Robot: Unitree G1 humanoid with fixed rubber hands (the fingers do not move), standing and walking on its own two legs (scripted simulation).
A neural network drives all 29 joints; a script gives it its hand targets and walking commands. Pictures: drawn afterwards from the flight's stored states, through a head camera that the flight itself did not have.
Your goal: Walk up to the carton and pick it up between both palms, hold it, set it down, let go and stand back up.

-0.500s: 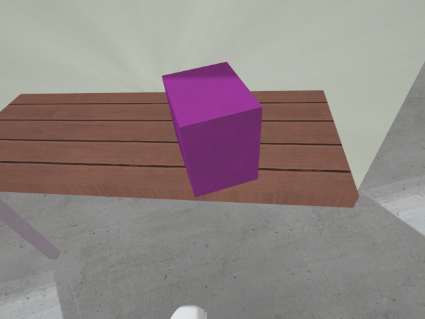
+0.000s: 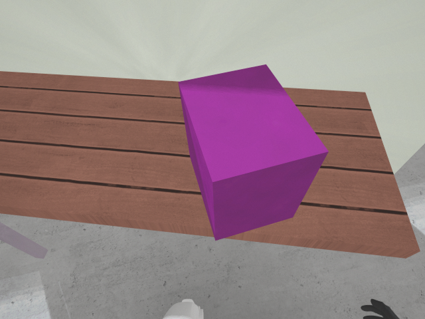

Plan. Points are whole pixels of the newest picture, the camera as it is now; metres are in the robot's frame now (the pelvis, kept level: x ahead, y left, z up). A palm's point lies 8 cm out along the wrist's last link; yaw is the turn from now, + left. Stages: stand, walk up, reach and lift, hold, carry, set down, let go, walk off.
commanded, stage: walk up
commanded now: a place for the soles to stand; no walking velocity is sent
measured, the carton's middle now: (240, 155) +0.43 -0.02 +0.04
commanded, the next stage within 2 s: none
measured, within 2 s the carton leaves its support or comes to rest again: neither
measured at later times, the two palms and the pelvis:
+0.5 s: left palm out of the picture +0.11 +0.33 -0.11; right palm out of the picture +0.13 -0.28 -0.13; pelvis +0.02 +0.02 -0.02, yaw -5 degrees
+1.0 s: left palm out of the picture +0.10 +0.32 -0.15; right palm out of the picture +0.01 -0.28 -0.10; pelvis -0.03 +0.03 -0.02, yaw -12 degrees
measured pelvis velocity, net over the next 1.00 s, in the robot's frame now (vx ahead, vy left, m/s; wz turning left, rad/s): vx -0.03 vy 0.03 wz -0.21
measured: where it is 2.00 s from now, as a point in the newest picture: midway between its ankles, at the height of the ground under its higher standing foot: outside the picture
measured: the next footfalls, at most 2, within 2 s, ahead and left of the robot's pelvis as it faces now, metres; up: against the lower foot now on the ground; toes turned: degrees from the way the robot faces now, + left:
right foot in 0.26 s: +0.16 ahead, -0.15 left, +0.00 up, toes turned -4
right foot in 0.98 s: +0.00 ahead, -0.13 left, +0.00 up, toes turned -10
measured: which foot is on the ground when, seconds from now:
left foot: down 0.00-1.00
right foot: up 0.00-0.24, down 0.26-0.58, up 0.60-0.96, down 0.98-1.00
